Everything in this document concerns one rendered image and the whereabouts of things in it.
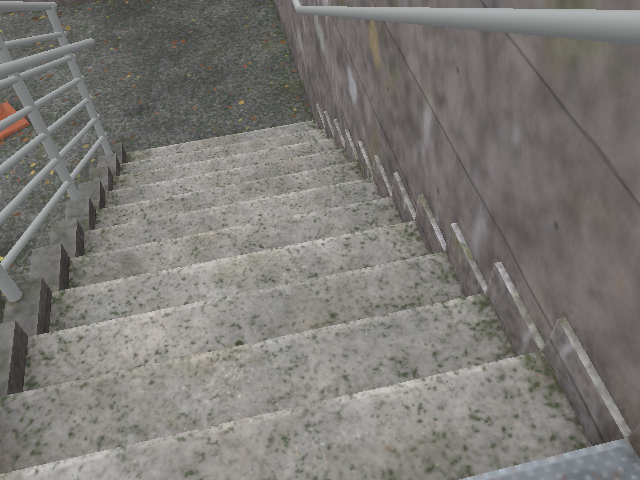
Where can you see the stairs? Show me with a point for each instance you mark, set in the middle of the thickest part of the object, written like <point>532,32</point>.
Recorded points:
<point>248,307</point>

